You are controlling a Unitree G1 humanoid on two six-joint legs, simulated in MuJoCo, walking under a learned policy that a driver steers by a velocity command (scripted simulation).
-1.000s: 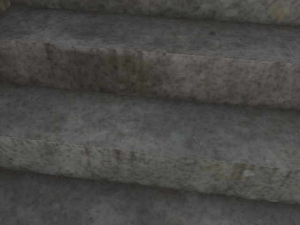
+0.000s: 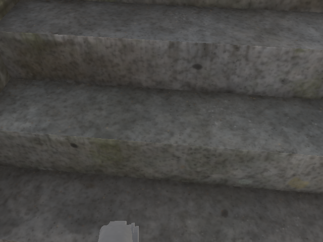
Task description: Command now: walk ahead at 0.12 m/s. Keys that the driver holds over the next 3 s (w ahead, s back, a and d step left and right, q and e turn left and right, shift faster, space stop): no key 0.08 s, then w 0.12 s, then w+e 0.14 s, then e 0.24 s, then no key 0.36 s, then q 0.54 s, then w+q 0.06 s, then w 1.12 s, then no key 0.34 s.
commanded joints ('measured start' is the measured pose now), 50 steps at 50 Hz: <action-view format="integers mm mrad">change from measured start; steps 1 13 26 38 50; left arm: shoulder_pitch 31 -73 -337 -675 -362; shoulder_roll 121 99 105 78 236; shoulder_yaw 21 84 84 21 49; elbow -59 -42 -121 -393 -226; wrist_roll -37 -117 -118 -84 -106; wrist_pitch -16 4 50 129 94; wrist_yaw -34 -36 6 42 110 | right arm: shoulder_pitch -340 209 367 469 439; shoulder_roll -36 -154 -1 -19 -61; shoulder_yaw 16 -44 -9 -4 -84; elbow -176 185 228 289 136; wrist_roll -28 -19 -81 -116 60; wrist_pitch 58 -56 -110 -117 -75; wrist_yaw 0 -4 23 54 -7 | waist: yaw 11 -87 -78 -39 47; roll -62 110 40 21 -186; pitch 97 13 86 25 -167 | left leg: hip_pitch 136 989 1347 1531 1011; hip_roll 71 195 237 262 -19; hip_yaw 95 -701 -17 144 -49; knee -392 -1582 -1752 -1842 -522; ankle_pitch -261 -741 240 439 -32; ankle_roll -54 4 106 37 -185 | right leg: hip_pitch -91 -837 -1191 -1376 -230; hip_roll -275 30 -38 -196 -321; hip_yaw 117 407 236 129 685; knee -315 1537 1837 1385 92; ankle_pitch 339 452 149 86 -195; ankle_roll -200 -157 -166 -169 -236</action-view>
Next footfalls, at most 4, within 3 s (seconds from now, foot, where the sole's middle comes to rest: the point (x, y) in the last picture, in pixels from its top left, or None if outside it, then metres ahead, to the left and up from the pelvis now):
0.10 left None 0.23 0.14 -0.59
0.86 right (238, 233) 0.44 -0.19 -0.40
1.48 left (161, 232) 0.44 0.04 -0.40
2.06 right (266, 121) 0.73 -0.28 -0.21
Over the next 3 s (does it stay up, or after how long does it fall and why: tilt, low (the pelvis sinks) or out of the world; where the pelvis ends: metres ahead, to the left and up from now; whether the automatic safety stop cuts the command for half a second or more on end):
stays up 1.01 -0.19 0.77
